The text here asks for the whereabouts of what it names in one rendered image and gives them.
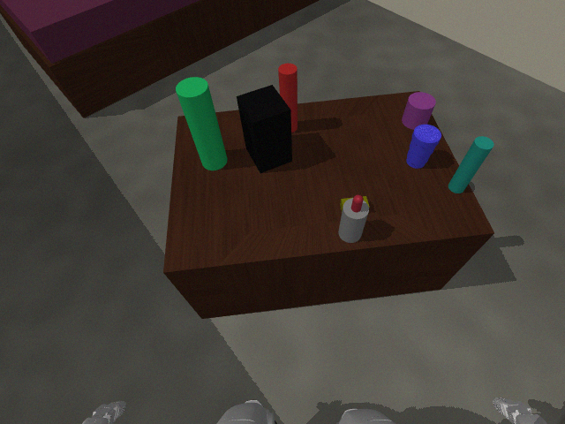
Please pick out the bed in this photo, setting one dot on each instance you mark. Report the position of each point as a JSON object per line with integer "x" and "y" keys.
{"x": 98, "y": 52}

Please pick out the left robot hand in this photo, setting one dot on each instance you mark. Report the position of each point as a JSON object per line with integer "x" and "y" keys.
{"x": 106, "y": 414}

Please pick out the right robot hand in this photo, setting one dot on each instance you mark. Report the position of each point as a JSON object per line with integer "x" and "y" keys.
{"x": 516, "y": 412}

